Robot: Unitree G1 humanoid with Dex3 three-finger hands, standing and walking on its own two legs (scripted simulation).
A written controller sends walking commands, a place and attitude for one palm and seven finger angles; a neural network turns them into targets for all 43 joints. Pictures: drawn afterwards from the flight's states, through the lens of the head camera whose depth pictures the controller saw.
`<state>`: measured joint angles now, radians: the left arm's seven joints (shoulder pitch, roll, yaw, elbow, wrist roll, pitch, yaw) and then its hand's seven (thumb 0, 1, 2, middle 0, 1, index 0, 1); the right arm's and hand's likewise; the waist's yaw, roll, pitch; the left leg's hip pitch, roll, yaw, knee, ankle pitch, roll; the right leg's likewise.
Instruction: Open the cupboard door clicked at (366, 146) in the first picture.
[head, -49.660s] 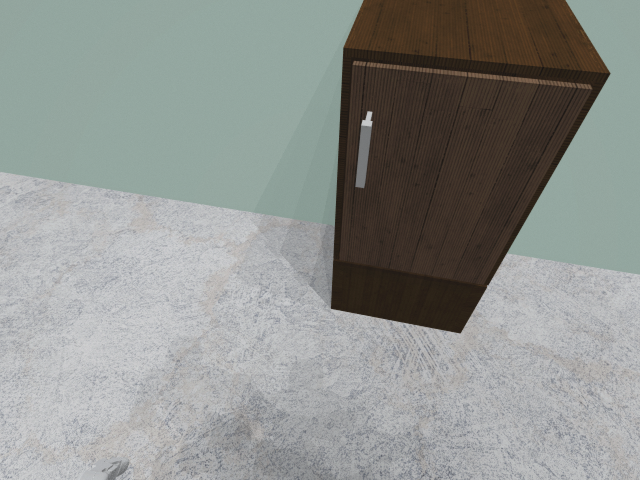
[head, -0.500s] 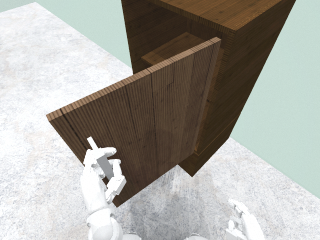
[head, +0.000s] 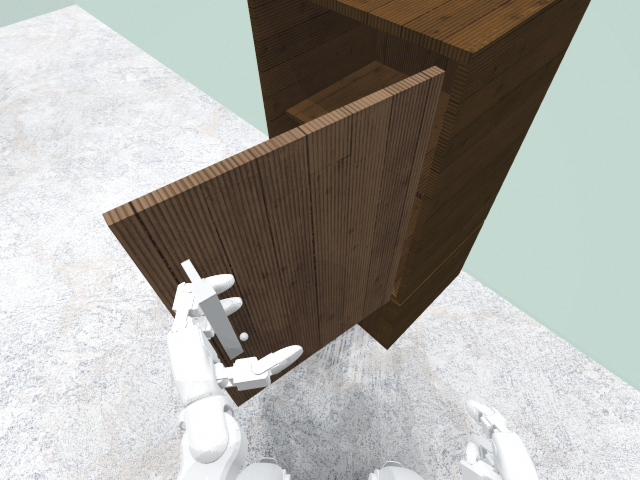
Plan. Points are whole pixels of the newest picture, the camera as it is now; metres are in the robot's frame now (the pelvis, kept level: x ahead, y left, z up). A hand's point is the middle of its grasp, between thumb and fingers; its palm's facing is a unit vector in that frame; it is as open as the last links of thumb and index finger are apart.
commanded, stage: open thumb and fingers to let go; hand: left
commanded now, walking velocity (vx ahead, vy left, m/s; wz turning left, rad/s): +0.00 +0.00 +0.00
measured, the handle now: (213, 312) +0.31 +0.15 +0.04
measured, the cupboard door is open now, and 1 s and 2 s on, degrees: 81 84 82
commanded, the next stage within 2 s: slide the hand sideways off the handle in 0.32 s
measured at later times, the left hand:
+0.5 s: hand (235, 344) +0.27 +0.12 +0.05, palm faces +0.26 -0.97 -0.03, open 14.8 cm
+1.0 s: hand (218, 392) +0.21 +0.12 +0.05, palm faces -0.07 -1.00 -0.01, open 16.1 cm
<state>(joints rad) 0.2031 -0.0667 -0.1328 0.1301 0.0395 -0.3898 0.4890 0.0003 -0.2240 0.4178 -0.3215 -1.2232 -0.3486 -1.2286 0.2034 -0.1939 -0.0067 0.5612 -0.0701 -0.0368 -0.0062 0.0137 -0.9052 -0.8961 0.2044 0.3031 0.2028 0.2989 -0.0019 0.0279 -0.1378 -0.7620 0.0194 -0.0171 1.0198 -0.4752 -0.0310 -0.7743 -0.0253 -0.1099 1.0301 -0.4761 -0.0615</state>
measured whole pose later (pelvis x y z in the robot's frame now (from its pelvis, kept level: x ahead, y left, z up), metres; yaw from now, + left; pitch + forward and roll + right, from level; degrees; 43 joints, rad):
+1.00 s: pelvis -0.01 +0.04 -0.02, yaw -2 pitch +12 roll -2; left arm 0.45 0.09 -0.20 -0.18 -0.02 -0.34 0.06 -0.02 -0.50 0.30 -0.20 -0.33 -0.20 -0.33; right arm 0.25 -0.20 0.04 0.39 -0.02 -0.05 0.00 0.01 -0.90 -0.90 0.21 0.30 0.20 0.30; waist 0.00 0.03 -0.13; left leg -0.83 0.01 0.02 1.14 -0.53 0.03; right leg -0.83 -0.04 -0.07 1.10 -0.49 0.00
